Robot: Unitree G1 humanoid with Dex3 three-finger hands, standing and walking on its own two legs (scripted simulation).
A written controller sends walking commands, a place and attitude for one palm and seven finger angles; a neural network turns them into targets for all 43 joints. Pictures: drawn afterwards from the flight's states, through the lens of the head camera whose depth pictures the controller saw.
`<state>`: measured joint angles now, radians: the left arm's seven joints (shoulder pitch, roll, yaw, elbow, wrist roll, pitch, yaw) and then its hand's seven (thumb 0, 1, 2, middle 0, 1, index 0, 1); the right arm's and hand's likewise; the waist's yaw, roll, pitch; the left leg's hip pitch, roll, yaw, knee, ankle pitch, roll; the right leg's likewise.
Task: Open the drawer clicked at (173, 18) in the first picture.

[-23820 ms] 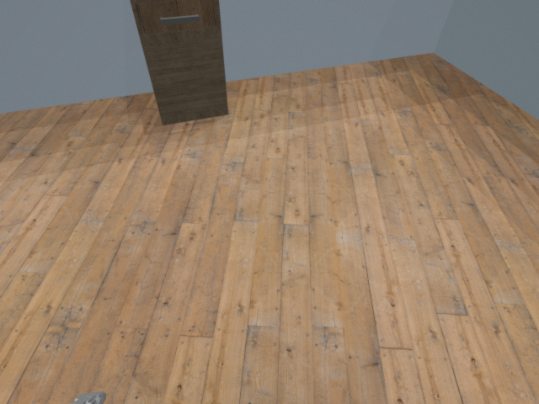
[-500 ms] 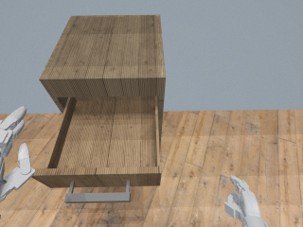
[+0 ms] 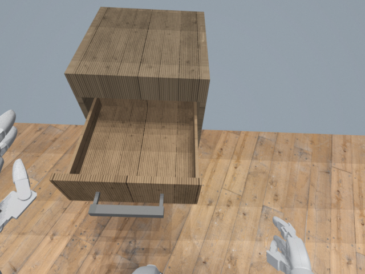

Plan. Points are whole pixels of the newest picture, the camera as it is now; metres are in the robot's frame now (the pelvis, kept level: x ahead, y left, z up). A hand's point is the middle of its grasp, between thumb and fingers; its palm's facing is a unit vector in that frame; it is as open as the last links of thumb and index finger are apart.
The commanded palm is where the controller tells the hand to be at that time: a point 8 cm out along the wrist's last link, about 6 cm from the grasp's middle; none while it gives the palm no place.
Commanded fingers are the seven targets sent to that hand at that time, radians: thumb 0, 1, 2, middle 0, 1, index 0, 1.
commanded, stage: step back with the hand held close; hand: left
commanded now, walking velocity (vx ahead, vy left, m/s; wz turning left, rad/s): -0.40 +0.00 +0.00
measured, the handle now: (128, 203) +0.30 +0.17 -0.13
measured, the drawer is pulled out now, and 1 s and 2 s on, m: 0.30 0.30 0.30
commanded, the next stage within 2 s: stop stepping back and stand still in 0.62 s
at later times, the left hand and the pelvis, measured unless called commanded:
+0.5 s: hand (19, 232) +0.15 +0.23 +0.16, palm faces +0.28 -0.83 -0.48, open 7.4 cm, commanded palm +0.08 +0.27 +0.19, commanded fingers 0.00 0.90 0.90 -0.20 -0.30 -0.20 -0.30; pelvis -0.06 +0.00 +0.01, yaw -1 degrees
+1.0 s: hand out of the picture +0.01 +0.17 +0.16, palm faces +0.30 -0.81 -0.51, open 7.4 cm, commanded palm -0.06 +0.22 +0.19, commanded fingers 0.00 0.90 0.90 -0.20 -0.30 -0.20 -0.30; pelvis -0.18 -0.06 +0.01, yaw +1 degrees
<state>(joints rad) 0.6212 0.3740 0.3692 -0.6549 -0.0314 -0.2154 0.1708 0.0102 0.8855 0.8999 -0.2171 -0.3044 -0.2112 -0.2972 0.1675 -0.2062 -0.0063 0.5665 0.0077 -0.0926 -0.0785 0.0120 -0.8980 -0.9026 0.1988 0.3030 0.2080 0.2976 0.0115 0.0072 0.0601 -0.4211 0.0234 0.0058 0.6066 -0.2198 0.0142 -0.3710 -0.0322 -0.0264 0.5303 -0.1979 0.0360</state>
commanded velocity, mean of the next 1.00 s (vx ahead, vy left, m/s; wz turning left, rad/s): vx -0.21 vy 0.04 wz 0.01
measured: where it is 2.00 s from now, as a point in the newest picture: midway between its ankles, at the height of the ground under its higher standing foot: outside the picture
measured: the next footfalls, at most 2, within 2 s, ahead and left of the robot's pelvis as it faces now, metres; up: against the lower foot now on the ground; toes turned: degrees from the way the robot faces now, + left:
left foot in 0.36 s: +0.01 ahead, +0.09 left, +0.00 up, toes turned -1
right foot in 0.72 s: -0.17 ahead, -0.16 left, +0.00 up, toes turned -2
